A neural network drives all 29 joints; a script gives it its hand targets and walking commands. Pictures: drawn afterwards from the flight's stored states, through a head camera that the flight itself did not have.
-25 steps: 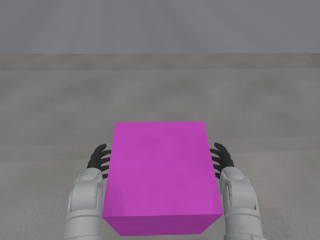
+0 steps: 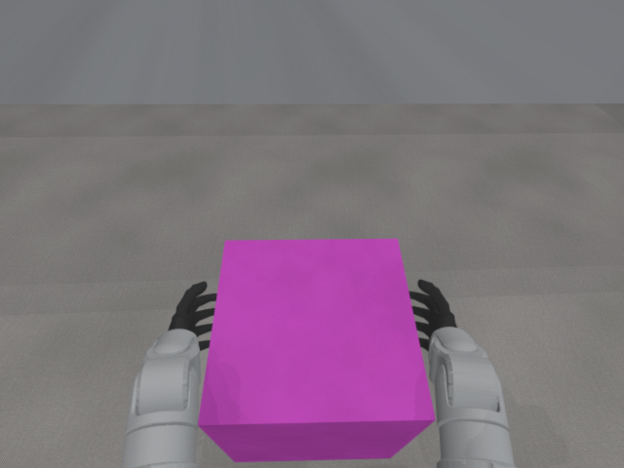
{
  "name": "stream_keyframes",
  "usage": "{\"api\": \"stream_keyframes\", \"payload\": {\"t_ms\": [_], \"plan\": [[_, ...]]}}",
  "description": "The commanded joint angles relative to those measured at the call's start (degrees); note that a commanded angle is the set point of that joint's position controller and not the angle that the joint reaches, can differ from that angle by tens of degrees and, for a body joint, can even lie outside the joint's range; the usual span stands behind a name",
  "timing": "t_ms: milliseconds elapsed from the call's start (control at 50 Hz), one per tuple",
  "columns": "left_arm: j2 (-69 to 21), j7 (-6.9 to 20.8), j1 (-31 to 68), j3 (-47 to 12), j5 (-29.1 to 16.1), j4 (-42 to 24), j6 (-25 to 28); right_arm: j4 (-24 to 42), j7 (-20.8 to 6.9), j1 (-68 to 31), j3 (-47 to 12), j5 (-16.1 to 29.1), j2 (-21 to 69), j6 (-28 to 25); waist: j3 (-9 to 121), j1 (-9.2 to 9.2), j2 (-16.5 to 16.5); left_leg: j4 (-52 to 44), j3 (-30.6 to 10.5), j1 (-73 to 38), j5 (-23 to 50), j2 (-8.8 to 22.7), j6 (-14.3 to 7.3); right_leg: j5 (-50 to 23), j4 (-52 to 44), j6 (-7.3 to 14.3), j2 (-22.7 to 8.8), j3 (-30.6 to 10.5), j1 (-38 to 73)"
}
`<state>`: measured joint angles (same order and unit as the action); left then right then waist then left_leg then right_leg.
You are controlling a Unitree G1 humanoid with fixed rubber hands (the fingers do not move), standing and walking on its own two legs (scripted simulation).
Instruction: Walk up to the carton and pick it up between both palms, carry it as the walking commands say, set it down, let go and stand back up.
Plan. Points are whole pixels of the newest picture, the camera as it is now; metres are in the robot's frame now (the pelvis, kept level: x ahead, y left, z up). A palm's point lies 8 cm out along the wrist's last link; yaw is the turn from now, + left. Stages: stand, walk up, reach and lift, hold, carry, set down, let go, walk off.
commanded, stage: hold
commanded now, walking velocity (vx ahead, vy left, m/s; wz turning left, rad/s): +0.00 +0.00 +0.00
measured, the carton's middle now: (312, 355) +0.29 +0.00 -0.05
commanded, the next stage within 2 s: carry in 0.50 s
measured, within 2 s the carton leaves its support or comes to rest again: neither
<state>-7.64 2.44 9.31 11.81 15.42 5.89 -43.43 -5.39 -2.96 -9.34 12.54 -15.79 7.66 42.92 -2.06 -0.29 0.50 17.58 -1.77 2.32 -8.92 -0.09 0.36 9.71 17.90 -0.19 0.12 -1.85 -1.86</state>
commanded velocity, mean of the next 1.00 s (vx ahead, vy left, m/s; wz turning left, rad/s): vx -0.14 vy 0.00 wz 0.00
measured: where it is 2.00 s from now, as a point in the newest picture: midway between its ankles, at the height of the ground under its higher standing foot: outside the picture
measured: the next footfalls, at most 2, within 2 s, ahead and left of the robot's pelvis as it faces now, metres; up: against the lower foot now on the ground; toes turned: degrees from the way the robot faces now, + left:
left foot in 1.06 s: -0.08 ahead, +0.12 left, +0.00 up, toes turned +2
right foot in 1.46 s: -0.27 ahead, -0.09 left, +0.00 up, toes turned -7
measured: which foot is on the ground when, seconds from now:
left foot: down 0.00-0.86, up 0.88-1.00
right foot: down 0.00-1.00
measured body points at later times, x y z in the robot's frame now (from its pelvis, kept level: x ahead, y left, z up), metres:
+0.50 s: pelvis +0.00 +0.00 +0.00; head -0.03 +0.00 +0.45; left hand +0.28 +0.16 +0.03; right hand +0.28 -0.17 +0.04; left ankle +0.02 +0.13 -0.75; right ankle +0.01 -0.12 -0.75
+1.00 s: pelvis -0.10 +0.01 -0.02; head -0.10 +0.01 +0.43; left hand +0.17 +0.16 +0.05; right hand +0.16 -0.17 +0.05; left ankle -0.09 +0.11 -0.72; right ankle +0.01 -0.12 -0.75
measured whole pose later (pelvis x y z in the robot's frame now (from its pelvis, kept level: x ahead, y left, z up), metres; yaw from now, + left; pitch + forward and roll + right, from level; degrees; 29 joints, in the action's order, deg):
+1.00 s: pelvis -0.10 +0.01 -0.02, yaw -1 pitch +3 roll +2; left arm -7.3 -1.6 5.1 9.1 7.2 -24.6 -69.3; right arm 23.1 1.9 -6.3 9.4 -5.5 7.3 68.4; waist 3.8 -1.3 1.9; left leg 50.4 3.4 28.7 -25.6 -1.2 -0.3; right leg 6.2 32.2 -1.0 -1.2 -4.0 -29.4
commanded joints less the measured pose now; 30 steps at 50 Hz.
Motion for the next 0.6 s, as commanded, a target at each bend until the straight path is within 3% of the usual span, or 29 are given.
{"api": "stream_keyframes", "payload": {"t_ms": [0,460,480,520,580], "plan": [[-43.1,12.2,26.5,-31.9,-14.3,-4.5,2.4,3.2,-11.5,-25.1,-31.3,13.6,45.0,-1.8,12.8,-0.01,-0.2,-1.7,-1.6,-3.4,7.9,-5.4,-0.8,-7.8,-2.4,1.0,5.1,-1.9,1.0],[-43.3,12.0,26.2,-32.0,-14.3,-4.7,2.3,3.5,-11.5,-24.9,-31.6,13.7,44.7,-1.8,12.7,-0.17,-0.3,-1.6,-1.7,-3.6,7.9,-5.4,-0.8,-7.4,-2.2,1.2,5.1,-2.0,0.6],[-45.6,12.1,30.2,-36.6,-17.0,-8.4,2.1,6.0,-11.6,-27.9,-36.6,16.0,45.9,-1.6,17.5,-0.30,-2.0,6.4,0.3,2.3,6.6,6.2,-1.8,-7.5,5.1,2.0,-6.6,-1.8,-6.6],[-45.3,11.8,29.1,-36.3,-18.0,-7.2,1.0,3.3,-11.5,-26.3,-36.8,16.7,46.9,-0.5,20.1,-0.13,-1.4,8.1,-1.6,7.1,8.4,7.5,-2.4,-9.3,8.3,2.2,-7.2,-3.3,-9.0],[-45.4,11.4,26.3,-39.2,-19.4,-11.2,-1.3,9.0,-10.8,-26.7,-40.9,19.6,46.6,1.7,21.3,0.09,0.4,13.5,-0.8,9.8,15.8,8.4,-1.5,-19.8,12.5,1.8,-8.4,-3.6,-11.8]]}}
